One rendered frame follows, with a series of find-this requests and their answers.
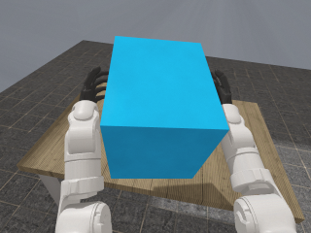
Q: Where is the robot right upper arm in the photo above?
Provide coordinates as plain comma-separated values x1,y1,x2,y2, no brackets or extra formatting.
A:
233,193,296,233

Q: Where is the robot left forearm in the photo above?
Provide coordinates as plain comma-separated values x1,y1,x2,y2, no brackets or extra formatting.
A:
54,100,104,233

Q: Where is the carton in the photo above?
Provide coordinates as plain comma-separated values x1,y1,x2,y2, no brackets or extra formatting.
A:
100,36,229,179

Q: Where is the robot right hand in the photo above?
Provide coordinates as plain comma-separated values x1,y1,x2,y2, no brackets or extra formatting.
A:
210,69,232,105

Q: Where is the table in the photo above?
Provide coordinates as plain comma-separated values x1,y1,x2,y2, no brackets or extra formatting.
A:
17,83,305,224

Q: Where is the robot right forearm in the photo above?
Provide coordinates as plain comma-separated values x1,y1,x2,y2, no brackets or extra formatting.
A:
221,104,296,231

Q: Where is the robot left hand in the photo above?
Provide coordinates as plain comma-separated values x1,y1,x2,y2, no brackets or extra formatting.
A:
79,66,109,103

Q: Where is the robot left upper arm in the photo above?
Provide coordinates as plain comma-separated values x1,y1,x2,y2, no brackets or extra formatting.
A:
55,201,113,233

